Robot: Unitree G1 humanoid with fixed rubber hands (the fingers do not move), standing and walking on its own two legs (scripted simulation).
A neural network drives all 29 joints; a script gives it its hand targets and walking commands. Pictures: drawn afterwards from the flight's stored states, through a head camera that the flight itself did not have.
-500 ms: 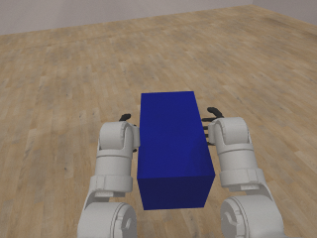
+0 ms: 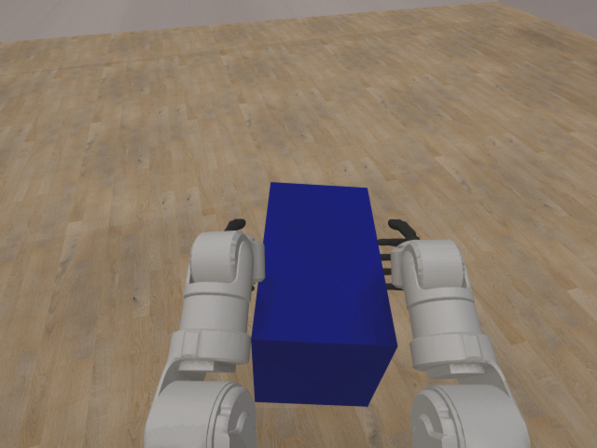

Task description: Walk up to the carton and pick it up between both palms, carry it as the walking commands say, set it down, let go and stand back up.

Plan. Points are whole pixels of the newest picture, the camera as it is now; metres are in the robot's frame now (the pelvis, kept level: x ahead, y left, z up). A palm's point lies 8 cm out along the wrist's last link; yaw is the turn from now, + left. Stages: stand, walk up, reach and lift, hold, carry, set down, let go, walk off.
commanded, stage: carry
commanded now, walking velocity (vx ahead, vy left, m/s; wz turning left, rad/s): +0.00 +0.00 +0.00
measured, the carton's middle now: (315, 286) +0.37 +0.01 +0.01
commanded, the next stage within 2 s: none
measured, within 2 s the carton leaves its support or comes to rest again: neither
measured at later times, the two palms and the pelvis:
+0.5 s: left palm (240, 273) +0.33 +0.11 +0.08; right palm (417, 271) +0.35 -0.12 +0.09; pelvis +0.01 +0.00 +0.00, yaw +0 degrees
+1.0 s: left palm (229, 282) +0.33 +0.13 +0.06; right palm (407, 293) +0.33 -0.12 +0.05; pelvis +0.02 +0.00 +0.00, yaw +1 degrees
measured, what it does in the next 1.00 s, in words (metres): stands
